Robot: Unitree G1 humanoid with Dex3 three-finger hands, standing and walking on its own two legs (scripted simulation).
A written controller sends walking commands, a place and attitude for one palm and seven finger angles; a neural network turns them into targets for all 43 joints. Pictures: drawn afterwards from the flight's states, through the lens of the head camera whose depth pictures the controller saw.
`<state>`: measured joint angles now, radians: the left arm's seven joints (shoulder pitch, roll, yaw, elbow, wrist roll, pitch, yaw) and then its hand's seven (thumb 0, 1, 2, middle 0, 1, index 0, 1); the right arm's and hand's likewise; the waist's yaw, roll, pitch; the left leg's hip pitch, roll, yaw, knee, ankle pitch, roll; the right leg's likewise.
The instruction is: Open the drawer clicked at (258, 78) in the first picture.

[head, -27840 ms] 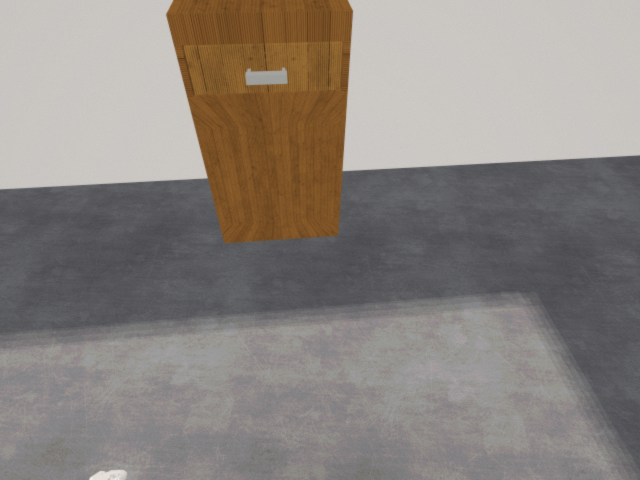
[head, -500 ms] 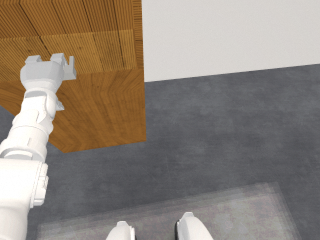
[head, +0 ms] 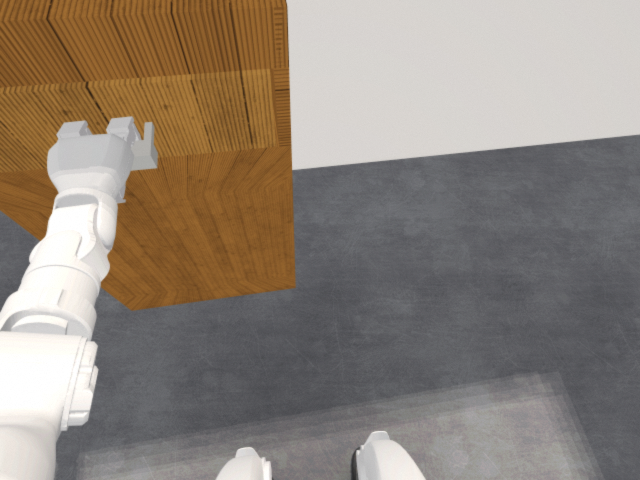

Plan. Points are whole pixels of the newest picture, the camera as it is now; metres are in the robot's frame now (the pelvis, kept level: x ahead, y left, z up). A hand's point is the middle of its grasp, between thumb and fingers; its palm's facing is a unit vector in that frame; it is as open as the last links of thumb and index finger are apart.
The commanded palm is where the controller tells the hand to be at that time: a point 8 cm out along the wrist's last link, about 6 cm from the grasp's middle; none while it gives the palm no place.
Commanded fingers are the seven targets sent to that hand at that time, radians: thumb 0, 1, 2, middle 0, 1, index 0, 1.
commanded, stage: pull the drawer open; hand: left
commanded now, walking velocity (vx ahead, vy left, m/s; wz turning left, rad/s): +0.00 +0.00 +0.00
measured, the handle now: (109, 145) +0.55 +0.26 +0.03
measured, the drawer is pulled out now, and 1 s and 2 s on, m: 0.00 0.12 0.24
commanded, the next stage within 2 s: none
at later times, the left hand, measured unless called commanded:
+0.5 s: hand (109, 225) +0.43 +0.25 +0.01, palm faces -0.04 -0.02 -1.00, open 6.4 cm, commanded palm +0.40 +0.24 +0.06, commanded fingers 0.00 0.90 0.90 -0.40 -1.35 -0.40 -1.35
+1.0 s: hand (106, 266) +0.38 +0.24 +0.01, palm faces -0.02 +0.00 -1.00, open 6.4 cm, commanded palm +0.34 +0.23 +0.06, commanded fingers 0.00 0.90 0.90 -0.40 -1.35 -0.40 -1.35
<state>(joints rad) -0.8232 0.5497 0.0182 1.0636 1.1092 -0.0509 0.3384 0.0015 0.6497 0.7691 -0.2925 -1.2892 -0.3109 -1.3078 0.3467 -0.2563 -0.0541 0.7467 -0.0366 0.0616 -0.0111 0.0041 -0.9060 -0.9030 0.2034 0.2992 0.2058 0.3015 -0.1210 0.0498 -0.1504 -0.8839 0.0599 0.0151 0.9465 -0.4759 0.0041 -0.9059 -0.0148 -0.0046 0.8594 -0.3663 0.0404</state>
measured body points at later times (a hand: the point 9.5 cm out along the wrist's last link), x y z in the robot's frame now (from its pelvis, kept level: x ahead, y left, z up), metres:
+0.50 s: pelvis +0.01 +0.00 +0.01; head +0.10 +0.00 +0.45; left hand +0.43 +0.25 +0.06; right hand +0.06 -0.27 -0.12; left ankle -0.03 +0.11 -0.68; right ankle +0.01 -0.15 -0.68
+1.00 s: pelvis +0.00 -0.01 +0.02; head +0.07 -0.02 +0.46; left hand +0.37 +0.24 +0.06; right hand +0.09 -0.27 -0.11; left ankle -0.03 +0.11 -0.68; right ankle +0.01 -0.15 -0.68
